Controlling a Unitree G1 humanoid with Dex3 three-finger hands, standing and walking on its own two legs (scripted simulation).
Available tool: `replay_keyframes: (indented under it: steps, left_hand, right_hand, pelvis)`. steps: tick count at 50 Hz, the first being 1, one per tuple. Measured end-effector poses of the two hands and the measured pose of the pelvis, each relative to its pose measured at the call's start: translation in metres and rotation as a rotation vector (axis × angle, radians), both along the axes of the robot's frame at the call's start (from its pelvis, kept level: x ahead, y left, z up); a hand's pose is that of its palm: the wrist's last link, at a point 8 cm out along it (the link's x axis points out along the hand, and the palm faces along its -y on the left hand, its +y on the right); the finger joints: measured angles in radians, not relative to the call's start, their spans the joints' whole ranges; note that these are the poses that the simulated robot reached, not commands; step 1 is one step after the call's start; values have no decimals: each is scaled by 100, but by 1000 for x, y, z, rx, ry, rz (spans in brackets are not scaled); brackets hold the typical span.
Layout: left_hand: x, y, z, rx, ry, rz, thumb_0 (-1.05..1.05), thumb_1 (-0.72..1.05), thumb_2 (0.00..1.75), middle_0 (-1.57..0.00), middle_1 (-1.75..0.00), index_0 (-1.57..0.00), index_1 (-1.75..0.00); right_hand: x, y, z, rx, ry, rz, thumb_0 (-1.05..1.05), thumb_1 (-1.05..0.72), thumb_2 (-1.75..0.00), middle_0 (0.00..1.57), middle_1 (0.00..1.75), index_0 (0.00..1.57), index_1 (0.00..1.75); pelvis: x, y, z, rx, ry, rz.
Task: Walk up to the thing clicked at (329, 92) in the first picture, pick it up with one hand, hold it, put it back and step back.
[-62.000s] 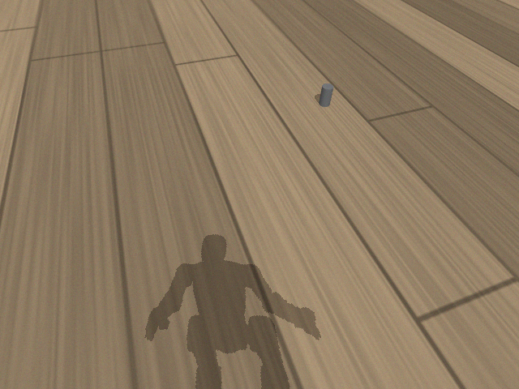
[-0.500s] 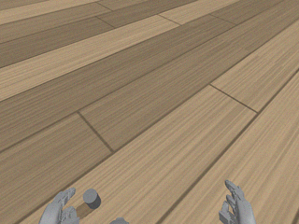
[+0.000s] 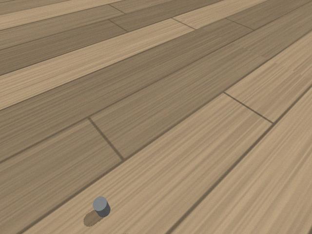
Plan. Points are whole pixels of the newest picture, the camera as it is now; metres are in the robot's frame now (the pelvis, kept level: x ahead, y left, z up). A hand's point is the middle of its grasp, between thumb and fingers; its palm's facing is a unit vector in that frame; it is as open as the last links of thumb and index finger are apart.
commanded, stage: stand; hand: left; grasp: from above
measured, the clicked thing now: (102, 207) +0.37 +0.30 -0.69
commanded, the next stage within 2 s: none
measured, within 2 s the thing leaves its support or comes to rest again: neither
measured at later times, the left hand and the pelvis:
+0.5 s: hand out of the picture +0.02 +0.24 -0.14, palm faces +0.01 -0.94 -0.34, open 7.4 cm; pelvis -0.01 +0.00 +0.02, yaw +0 degrees
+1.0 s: hand out of the picture +0.06 +0.24 -0.14, palm faces +0.00 -0.95 -0.32, open 7.4 cm; pelvis +0.00 +0.00 +0.03, yaw +0 degrees
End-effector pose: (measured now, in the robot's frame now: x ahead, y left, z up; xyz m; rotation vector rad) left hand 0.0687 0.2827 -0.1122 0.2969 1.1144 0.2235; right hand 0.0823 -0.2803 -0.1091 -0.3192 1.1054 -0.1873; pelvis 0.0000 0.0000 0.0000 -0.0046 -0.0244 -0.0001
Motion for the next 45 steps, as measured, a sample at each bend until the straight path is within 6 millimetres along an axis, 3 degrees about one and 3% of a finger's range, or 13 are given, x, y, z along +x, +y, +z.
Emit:
replay_keyframes:
  steps: [13,24,34,45]
  left_hand:
    - [-34,0,3,-32,109,34,0,90,90,-20,-30,-20,-30]
    - [-50,6,9,-14,161,44,0,90,90,-20,-30,-20,-30]
    - [-48,5,9,-16,179,41,0,90,90,-20,-30,-20,-30]
    - [-27,3,9,-27,160,25,0,90,90,-20,-30,-20,-30]
  right_hand:
    - [-27,15,5,37,78,-55,1,-91,-90,20,30,21,30]
    - [-40,6,7,35,114,-78,0,-91,-90,20,30,21,30]
    - [-42,-2,10,22,139,-83,0,-91,-90,20,30,21,30]
    - [-35,-3,13,17,135,-82,0,-91,-90,20,30,21,30]
  pelvis:
    - [-7,6,19,-3,-44,-2]
    - [-11,4,24,-3,-56,1]
    - [-10,2,26,-4,-51,3]
    - [-3,3,27,-1,-48,-3]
